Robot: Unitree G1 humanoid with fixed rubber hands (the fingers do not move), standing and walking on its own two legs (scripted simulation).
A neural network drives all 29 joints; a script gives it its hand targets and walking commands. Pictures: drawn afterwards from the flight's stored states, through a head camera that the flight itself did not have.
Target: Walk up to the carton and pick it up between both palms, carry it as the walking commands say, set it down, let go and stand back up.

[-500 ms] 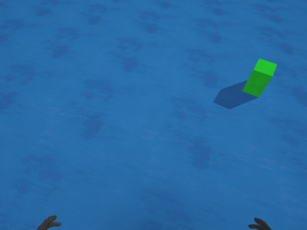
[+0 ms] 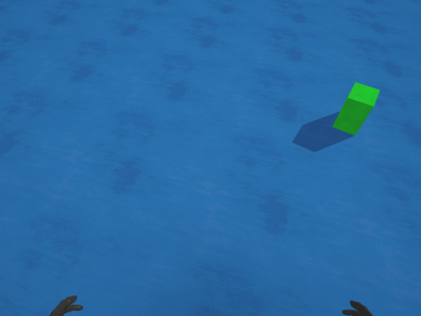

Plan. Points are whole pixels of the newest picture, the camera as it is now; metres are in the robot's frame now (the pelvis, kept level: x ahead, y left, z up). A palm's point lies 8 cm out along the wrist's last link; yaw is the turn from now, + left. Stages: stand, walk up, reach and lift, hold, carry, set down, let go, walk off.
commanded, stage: walk up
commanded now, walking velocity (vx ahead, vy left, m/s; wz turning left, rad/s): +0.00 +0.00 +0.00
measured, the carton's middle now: (355, 109) +1.49 -0.98 -0.65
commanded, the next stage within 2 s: none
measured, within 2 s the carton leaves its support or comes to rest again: neither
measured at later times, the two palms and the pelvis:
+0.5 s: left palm (141, 283) +0.20 +0.16 -0.13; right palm out of the picture +0.01 -0.39 -0.13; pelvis +0.05 -0.09 -0.02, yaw -11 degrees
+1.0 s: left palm (187, 228) +0.34 +0.08 -0.16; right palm (389, 211) +0.39 -0.46 -0.13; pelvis +0.31 -0.18 -0.03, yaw -24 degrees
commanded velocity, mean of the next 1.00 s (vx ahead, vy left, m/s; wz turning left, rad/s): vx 0.44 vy -0.07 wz -0.37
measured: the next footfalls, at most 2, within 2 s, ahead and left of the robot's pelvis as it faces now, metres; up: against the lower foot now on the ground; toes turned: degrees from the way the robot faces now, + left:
right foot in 0.54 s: +0.12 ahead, -0.28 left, +0.00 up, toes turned -19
left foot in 0.94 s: +0.49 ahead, -0.14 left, +0.00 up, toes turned -14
